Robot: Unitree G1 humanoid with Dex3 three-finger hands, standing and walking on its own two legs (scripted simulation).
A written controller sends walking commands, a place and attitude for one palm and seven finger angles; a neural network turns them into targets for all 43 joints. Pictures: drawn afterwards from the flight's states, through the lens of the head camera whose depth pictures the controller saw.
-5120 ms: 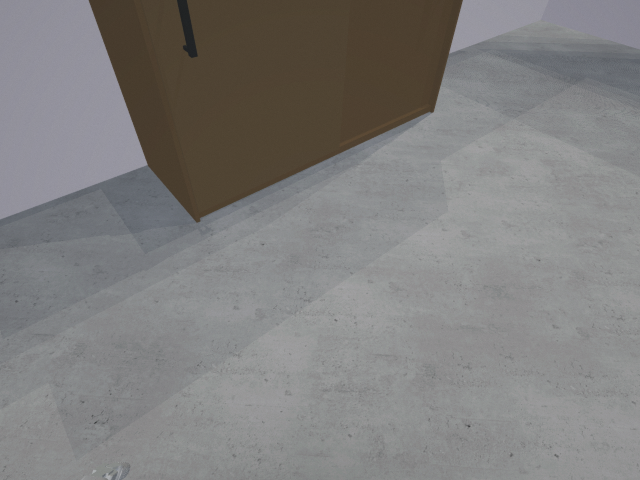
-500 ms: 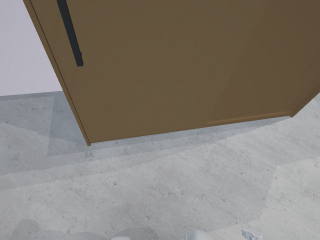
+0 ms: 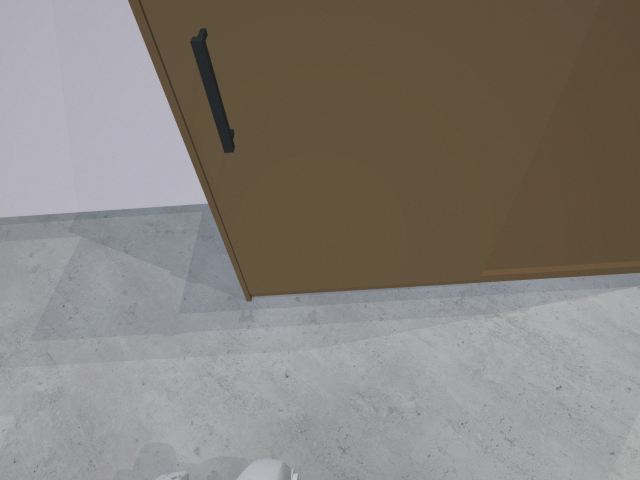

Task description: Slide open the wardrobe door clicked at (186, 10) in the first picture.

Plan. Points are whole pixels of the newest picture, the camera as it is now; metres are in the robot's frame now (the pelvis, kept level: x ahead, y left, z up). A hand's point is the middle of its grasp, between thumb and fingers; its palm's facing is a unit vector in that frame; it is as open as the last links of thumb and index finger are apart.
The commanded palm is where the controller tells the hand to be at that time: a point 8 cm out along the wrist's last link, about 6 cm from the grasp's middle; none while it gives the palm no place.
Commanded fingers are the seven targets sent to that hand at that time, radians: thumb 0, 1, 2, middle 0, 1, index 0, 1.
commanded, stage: take the last steps up to it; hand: left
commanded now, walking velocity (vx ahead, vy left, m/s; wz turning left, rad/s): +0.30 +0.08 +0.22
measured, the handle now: (216, 95) +0.80 +0.24 +0.08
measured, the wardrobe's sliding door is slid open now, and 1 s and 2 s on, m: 0.00 0.00 0.00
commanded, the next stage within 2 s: come to a stop and stand still in 1.20 s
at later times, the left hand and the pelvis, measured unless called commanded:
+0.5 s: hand out of the picture +0.01 +0.27 -0.17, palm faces +0.14 -0.97 -0.18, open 7.4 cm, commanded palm none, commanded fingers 0.00 0.90 0.90 -0.20 -0.30 -0.20 -0.30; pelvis +0.04 +0.07 +0.01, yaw +5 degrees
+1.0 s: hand (198, 410) +0.25 +0.22 -0.16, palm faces +0.11 -0.97 -0.23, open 7.1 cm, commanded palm none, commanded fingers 0.00 0.90 0.90 -0.20 -0.30 -0.20 -0.30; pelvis +0.20 +0.03 +0.00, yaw +5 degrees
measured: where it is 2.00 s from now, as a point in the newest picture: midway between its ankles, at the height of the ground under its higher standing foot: (322, 458)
